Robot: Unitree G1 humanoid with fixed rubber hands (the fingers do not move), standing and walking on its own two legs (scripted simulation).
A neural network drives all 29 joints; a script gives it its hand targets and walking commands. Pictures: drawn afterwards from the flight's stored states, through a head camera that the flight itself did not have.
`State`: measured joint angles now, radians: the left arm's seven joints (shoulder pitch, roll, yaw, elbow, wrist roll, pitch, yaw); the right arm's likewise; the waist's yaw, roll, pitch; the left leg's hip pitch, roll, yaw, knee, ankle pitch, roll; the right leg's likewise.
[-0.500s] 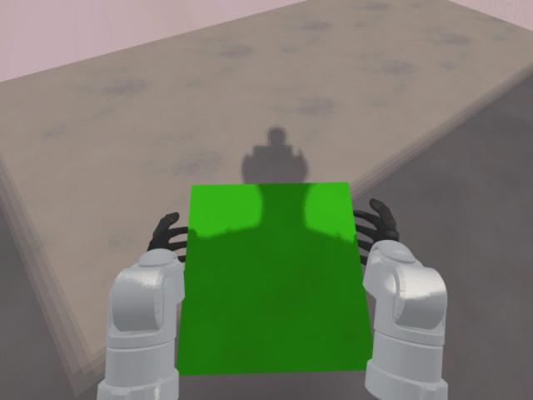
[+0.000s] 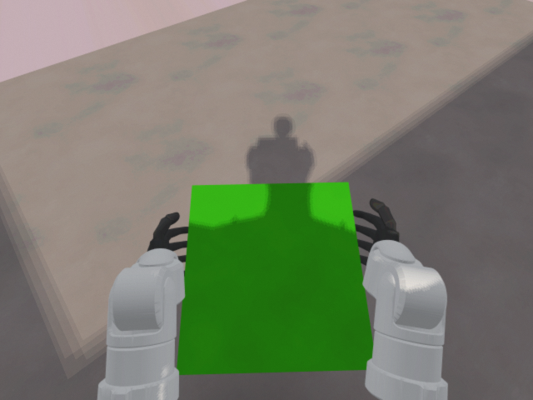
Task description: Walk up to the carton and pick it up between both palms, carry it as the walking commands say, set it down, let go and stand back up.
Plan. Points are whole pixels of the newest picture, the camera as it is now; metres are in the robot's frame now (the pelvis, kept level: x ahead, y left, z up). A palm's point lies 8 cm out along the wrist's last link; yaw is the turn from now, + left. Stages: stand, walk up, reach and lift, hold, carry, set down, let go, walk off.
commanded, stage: carry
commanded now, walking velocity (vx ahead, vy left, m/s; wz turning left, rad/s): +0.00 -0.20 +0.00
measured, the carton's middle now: (271, 284) +0.30 -0.01 -0.02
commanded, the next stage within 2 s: none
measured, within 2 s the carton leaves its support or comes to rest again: neither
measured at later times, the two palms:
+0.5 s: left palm (209, 304) +0.24 +0.07 +0.07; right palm (439, 283) +0.26 -0.23 +0.07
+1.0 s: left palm (246, 339) +0.20 +0.02 +0.07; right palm (496, 305) +0.22 -0.27 +0.09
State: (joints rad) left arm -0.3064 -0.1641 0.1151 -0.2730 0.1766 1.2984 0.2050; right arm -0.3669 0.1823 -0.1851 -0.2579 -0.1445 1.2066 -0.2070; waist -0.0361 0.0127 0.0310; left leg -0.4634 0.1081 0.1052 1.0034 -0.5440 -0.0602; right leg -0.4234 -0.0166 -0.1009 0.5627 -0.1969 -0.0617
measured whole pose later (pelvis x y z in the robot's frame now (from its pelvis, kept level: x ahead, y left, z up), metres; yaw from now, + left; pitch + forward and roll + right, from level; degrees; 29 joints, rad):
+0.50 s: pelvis -0.05 -0.08 -0.01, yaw -1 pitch +2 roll +1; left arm -0.31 -0.16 0.12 -0.28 0.18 1.30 0.21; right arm -0.37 0.18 -0.19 -0.24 -0.14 1.20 -0.20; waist 0.01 0.01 0.05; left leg -0.43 0.16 0.11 0.79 -0.48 -0.07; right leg -0.42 -0.04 -0.06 0.65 -0.24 -0.02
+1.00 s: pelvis -0.09 -0.14 +0.00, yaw +0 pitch +3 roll -2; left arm -0.31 -0.16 0.12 -0.27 0.18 1.30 0.21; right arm -0.37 0.19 -0.19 -0.24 -0.14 1.20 -0.21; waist 0.01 0.01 0.02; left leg -0.39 0.15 0.10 0.65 -0.30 -0.03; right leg -0.53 0.00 -0.07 0.93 -0.36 -0.01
